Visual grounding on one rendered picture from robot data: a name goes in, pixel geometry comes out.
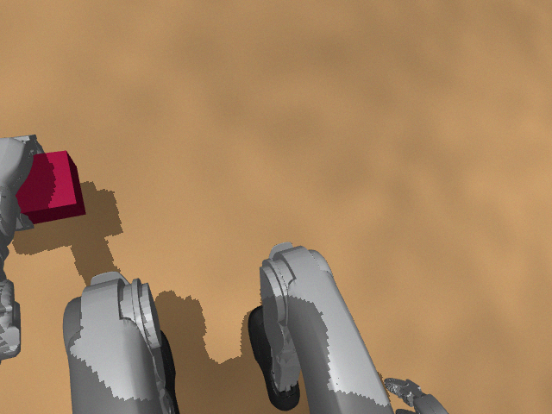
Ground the carton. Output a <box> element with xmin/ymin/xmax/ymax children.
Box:
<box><xmin>16</xmin><ymin>151</ymin><xmax>86</xmax><ymax>224</ymax></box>

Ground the right robot hand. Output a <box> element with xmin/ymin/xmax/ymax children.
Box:
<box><xmin>384</xmin><ymin>378</ymin><xmax>449</xmax><ymax>414</ymax></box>

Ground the left robot hand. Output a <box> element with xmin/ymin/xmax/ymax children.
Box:
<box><xmin>0</xmin><ymin>135</ymin><xmax>45</xmax><ymax>231</ymax></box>

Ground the left robot arm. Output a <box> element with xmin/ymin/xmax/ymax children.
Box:
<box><xmin>0</xmin><ymin>186</ymin><xmax>21</xmax><ymax>364</ymax></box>

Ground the right robot foot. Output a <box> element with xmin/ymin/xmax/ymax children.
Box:
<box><xmin>248</xmin><ymin>305</ymin><xmax>300</xmax><ymax>411</ymax></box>

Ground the left robot foot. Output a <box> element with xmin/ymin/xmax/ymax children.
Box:
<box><xmin>160</xmin><ymin>331</ymin><xmax>179</xmax><ymax>414</ymax></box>

